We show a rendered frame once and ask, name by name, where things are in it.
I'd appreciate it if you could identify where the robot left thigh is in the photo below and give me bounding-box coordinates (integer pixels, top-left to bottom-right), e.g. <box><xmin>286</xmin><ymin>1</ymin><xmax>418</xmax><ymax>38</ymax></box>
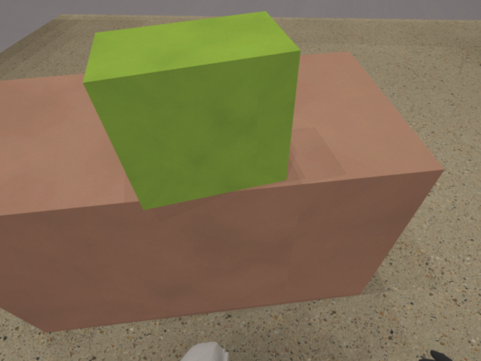
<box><xmin>181</xmin><ymin>343</ymin><xmax>229</xmax><ymax>361</ymax></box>

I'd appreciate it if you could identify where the carton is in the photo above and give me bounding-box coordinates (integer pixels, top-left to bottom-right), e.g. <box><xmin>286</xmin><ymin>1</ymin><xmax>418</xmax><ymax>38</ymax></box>
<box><xmin>83</xmin><ymin>11</ymin><xmax>301</xmax><ymax>210</ymax></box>

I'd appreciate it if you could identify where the pedestal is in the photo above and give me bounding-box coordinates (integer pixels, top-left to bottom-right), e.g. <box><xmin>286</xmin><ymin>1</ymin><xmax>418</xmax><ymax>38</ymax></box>
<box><xmin>0</xmin><ymin>51</ymin><xmax>445</xmax><ymax>332</ymax></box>

